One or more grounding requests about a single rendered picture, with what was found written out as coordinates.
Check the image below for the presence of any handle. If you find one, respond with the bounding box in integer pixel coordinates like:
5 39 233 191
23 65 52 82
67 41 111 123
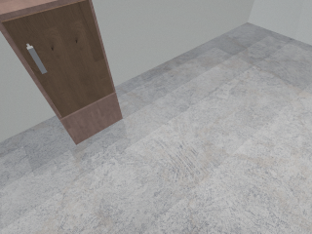
26 43 47 74

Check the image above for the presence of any cupboard door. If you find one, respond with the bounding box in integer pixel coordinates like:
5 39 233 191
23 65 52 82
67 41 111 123
1 0 114 118

